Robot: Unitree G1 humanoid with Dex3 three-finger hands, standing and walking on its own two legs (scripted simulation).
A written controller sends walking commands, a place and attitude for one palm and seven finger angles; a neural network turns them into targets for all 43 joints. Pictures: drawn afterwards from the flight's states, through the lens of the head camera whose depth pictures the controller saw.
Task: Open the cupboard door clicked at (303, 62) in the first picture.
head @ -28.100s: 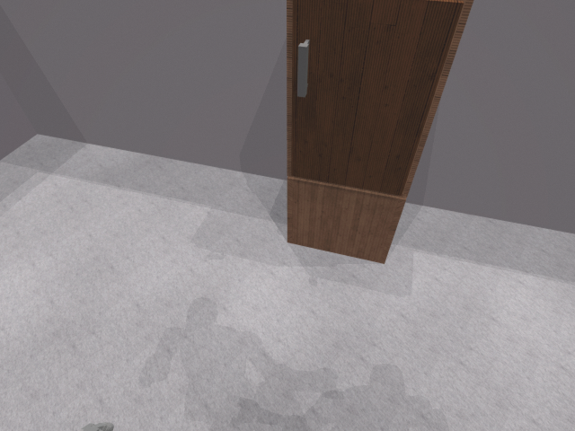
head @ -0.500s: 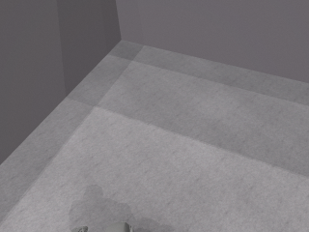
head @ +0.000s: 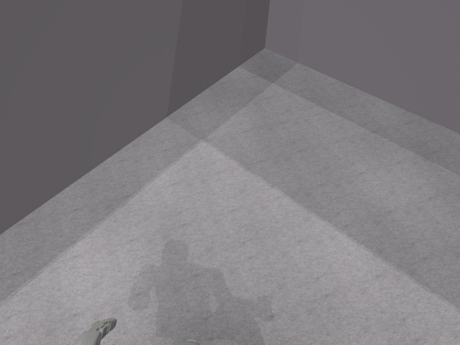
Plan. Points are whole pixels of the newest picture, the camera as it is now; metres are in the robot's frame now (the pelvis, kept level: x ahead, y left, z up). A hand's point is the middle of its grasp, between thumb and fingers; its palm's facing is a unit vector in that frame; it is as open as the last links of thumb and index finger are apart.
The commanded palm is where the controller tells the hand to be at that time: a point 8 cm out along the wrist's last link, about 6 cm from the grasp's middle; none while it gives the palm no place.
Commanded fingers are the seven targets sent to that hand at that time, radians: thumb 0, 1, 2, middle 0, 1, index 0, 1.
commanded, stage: turn to face it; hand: left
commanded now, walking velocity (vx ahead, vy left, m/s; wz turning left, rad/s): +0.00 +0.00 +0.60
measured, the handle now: out of the picture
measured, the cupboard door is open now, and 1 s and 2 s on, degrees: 44 44 44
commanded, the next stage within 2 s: none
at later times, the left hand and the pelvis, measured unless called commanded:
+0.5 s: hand out of the picture +0.01 +0.22 -0.17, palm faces +0.34 -0.91 -0.25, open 7.4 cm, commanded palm none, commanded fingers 0.00 0.90 0.90 -0.20 -0.30 -0.20 -0.30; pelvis +0.01 -0.01 +0.00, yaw +19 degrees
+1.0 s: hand out of the picture -0.01 +0.14 -0.16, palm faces +0.59 -0.77 -0.23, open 7.4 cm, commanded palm none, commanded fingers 0.00 0.90 0.90 -0.20 -0.30 -0.20 -0.30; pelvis +0.04 -0.05 +0.01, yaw +38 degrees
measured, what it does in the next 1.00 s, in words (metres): steps on the spot, turning left: right foot, then left foot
